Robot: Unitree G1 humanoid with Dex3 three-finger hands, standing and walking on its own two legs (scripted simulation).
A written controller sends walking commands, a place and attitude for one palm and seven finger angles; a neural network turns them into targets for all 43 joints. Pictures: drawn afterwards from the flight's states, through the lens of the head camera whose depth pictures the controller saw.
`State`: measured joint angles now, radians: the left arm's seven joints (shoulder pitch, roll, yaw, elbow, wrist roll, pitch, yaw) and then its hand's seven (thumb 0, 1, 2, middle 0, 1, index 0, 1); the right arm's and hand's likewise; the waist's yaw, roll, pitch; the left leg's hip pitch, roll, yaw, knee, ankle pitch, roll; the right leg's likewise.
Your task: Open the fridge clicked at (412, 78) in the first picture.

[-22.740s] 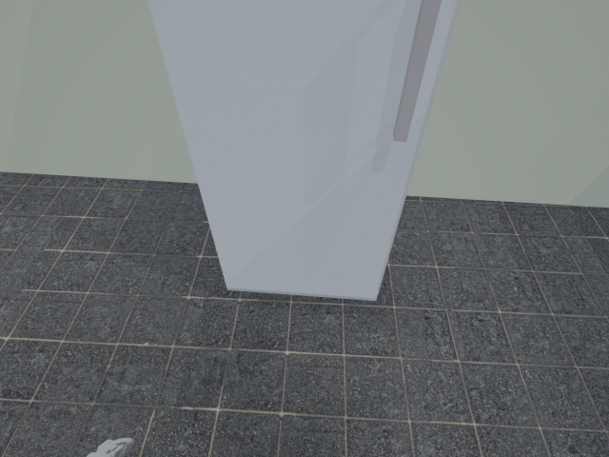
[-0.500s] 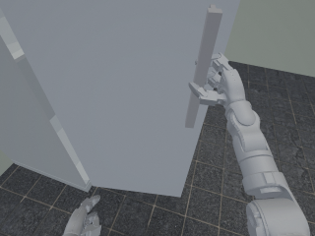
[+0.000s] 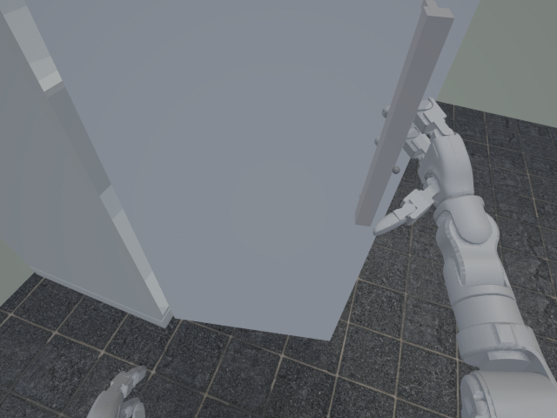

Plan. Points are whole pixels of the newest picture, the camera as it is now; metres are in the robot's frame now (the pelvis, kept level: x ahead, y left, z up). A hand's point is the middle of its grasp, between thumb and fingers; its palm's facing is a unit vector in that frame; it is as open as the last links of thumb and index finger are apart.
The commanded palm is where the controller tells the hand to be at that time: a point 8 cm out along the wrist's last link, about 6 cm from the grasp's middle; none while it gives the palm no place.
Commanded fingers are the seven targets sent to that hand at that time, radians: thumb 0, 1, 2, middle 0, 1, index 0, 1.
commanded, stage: slip the hand off the handle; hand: right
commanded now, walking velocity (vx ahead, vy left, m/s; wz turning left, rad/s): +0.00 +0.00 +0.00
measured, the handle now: (388, 134) +0.46 -0.09 +0.20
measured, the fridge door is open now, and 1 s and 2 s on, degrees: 77 75 75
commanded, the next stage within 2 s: draw the hand back to the body in 1.58 s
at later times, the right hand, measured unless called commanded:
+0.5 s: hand (458, 179) +0.40 -0.18 +0.18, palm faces -0.21 +0.96 -0.21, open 14.7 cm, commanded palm +0.39 -0.23 +0.18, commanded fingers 0.00 0.55 -0.20 0.25 1.15 0.25 1.15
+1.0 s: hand (471, 229) +0.32 -0.17 +0.18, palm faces -0.17 +0.96 -0.23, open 14.6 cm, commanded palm +0.30 -0.22 +0.18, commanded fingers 0.00 0.55 -0.20 0.25 1.15 0.25 1.15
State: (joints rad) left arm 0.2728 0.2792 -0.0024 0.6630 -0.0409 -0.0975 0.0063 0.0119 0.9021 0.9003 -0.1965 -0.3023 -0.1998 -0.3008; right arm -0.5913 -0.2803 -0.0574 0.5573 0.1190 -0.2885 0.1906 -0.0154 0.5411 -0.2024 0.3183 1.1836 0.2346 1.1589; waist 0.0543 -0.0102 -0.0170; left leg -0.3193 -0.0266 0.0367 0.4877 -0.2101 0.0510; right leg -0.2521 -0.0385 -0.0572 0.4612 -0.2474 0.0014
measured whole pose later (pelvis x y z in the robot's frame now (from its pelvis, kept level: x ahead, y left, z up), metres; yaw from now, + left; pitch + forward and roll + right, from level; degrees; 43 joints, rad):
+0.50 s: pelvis +0.02 -0.05 +0.00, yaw +0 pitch +3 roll +0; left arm 0.27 0.24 -0.03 0.63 -0.03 -0.06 0.02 0.01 0.90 0.90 -0.20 -0.30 -0.20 -0.30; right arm -0.50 -0.32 -0.09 0.43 0.14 -0.25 0.30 -0.02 0.55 -0.20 0.26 1.15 0.26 1.15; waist 0.02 0.00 -0.04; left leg -0.31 0.02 0.02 0.51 -0.25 -0.01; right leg -0.26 0.01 -0.07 0.52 -0.31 -0.03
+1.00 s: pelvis +0.01 -0.05 +0.00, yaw -1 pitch +0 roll +0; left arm 0.22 0.22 -0.06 0.58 -0.02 -0.08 0.01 0.01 0.90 0.90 -0.20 -0.30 -0.20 -0.30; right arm -0.18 -0.28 -0.04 0.00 0.14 -0.15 0.25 -0.02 0.55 -0.20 0.26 1.15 0.26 1.16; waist -0.02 -0.02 -0.04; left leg -0.26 0.02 0.03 0.54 -0.27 -0.01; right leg -0.22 0.01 -0.06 0.54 -0.32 -0.03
